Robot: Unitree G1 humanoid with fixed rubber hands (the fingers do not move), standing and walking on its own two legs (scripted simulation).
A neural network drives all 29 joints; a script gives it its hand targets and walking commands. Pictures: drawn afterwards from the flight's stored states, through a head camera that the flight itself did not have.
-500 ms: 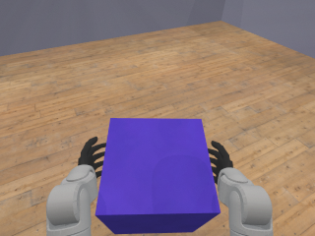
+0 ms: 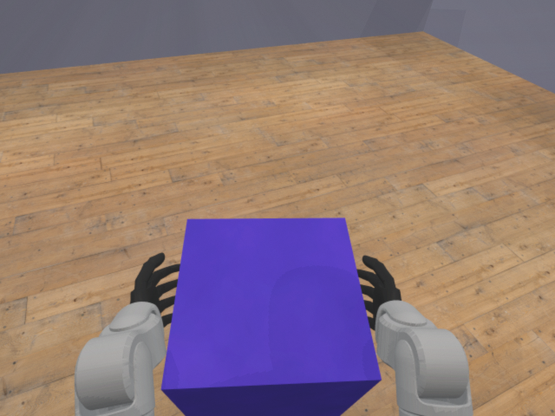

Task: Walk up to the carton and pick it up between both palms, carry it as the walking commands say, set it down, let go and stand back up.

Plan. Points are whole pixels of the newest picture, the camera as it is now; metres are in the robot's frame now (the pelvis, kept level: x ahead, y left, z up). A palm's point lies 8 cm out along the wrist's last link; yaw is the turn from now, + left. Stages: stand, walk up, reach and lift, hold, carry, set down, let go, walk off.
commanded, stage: carry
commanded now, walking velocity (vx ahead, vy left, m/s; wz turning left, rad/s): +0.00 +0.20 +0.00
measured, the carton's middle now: (267, 327) +0.25 +0.02 +0.02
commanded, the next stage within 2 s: none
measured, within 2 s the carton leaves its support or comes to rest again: neither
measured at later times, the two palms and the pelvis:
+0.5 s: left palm (2, 346) +0.19 +0.31 +0.09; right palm (274, 348) +0.19 +0.01 +0.09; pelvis -0.05 +0.15 +0.00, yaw +0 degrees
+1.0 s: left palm out of the picture +0.14 +0.46 +0.09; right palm (132, 396) +0.14 +0.16 +0.10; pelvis -0.11 +0.29 +0.00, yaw +1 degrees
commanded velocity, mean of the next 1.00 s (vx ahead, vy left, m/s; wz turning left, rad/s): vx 0.00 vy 0.20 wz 0.00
